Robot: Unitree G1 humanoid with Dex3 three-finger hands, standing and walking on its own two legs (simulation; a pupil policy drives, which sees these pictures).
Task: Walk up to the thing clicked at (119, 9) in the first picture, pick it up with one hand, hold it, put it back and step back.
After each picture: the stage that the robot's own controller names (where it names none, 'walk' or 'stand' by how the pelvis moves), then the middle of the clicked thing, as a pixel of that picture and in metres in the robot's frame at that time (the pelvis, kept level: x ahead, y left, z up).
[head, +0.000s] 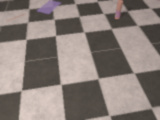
stand; (118, 9) +1.96 -0.50 -0.66
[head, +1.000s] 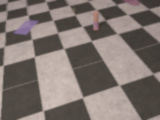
walk; (95, 21) +1.87 -0.06 -0.63
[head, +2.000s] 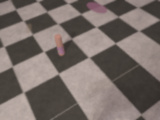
walk; (59, 45) +1.23 +0.31 -0.65
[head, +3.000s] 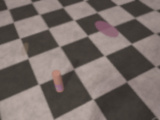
walk; (58, 81) +0.75 +0.28 -0.64
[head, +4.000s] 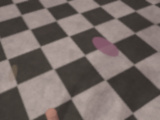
walk; (53, 119) +0.45 +0.23 -0.63
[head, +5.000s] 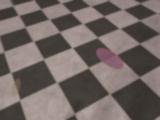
stand; out of the picture +0.36 +0.23 -0.65
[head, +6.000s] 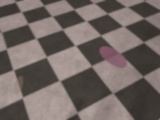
stand; out of the picture +0.35 +0.21 -0.66
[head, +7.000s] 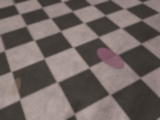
stand; out of the picture +0.35 +0.23 -0.66
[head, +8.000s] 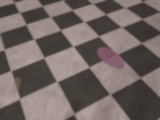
stand; out of the picture +0.34 +0.23 -0.66
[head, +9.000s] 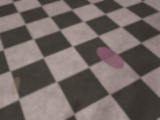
go down; out of the picture +0.34 +0.23 -0.66
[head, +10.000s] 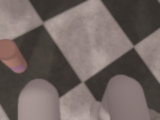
go down; (13, 58) +0.43 +0.26 -0.25
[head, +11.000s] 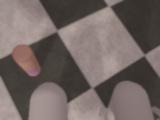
approach; (28, 62) +0.43 +0.25 -0.26
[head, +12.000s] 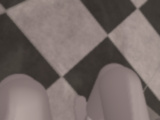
close in; out of the picture +0.42 +0.28 -0.16
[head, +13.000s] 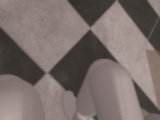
close; out of the picture +0.41 +0.30 -0.16
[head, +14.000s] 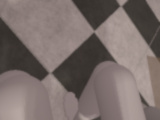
lift; out of the picture +0.37 +0.29 -0.16
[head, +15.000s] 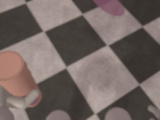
lift; (22, 85) +0.32 +0.20 +0.03
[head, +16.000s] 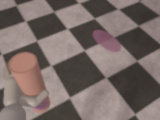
hold; (33, 87) +0.32 +0.18 +0.03
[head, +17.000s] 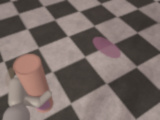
hold; (37, 87) +0.32 +0.17 +0.03
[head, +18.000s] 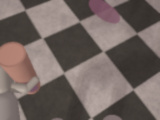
crouch; (23, 73) +0.37 +0.20 -0.01
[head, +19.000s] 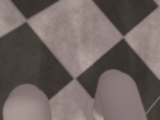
lower; out of the picture +0.49 +0.28 -0.06
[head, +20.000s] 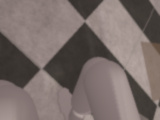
lower; out of the picture +0.44 +0.30 -0.16
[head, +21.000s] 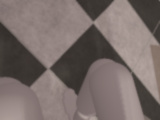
lower; out of the picture +0.42 +0.30 -0.16
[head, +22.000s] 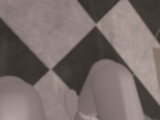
lower; out of the picture +0.41 +0.29 -0.16
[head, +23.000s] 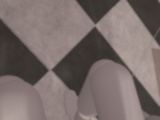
lower; out of the picture +0.40 +0.29 -0.16
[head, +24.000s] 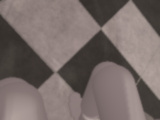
open; out of the picture +0.41 +0.27 -0.17
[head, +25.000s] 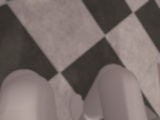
stand; out of the picture +0.41 +0.26 -0.17
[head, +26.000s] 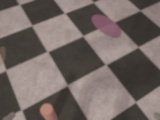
stand; (49, 114) +0.37 +0.21 -0.53
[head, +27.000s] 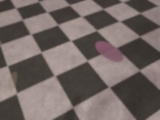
stand; out of the picture +0.36 +0.21 -0.60
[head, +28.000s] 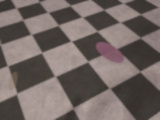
stand; out of the picture +0.35 +0.20 -0.60
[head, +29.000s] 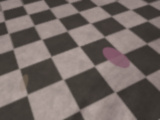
stand; out of the picture +0.38 +0.19 -0.65
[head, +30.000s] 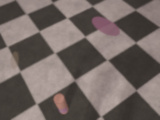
walk; (61, 104) +0.46 +0.19 -0.62
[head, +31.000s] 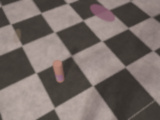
walk; (58, 71) +0.73 +0.20 -0.63
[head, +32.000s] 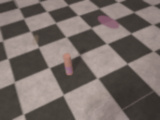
stand; (68, 64) +1.00 +0.23 -0.64
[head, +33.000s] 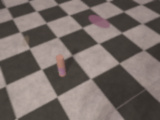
stand; (61, 65) +0.98 +0.23 -0.66
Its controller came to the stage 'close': yes
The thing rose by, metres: 0.69
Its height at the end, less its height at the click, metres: +0.00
